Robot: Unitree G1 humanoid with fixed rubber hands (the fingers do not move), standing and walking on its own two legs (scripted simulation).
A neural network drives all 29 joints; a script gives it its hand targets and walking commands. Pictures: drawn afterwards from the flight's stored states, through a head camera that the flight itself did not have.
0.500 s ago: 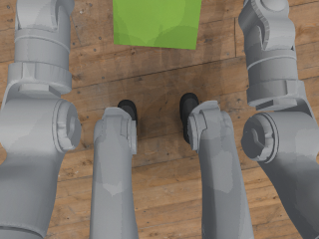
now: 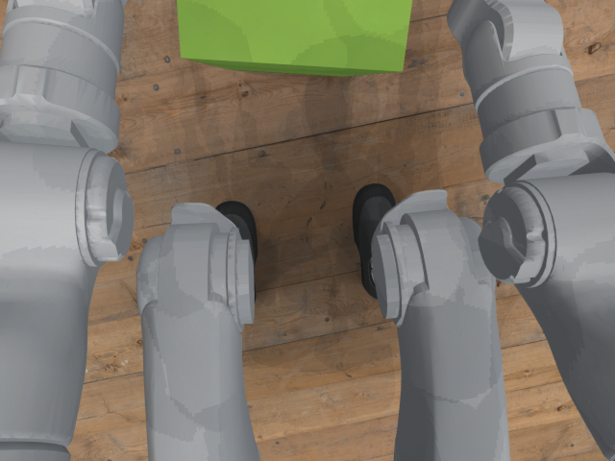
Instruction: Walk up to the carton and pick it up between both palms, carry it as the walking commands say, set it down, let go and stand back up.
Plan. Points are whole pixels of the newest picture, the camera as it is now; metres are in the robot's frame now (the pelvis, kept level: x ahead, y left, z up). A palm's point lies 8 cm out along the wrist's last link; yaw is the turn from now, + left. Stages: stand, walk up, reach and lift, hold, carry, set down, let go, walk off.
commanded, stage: reach and lift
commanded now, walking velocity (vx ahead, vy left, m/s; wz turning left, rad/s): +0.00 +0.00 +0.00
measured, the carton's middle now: out of the picture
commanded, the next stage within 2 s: none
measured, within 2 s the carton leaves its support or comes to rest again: leaves its support in 1.16 s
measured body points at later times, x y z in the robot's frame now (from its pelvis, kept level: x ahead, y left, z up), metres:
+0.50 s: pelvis +0.01 +0.00 +0.00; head +0.39 +0.02 +0.22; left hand +0.59 +0.14 -0.20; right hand +0.56 -0.14 -0.19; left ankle +0.11 +0.12 -0.36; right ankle +0.13 -0.13 -0.36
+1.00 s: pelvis +0.02 +0.00 -0.02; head +0.38 +0.03 +0.23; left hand +0.58 +0.13 -0.20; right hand +0.57 -0.12 -0.19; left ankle +0.11 +0.12 -0.36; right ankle +0.13 -0.13 -0.36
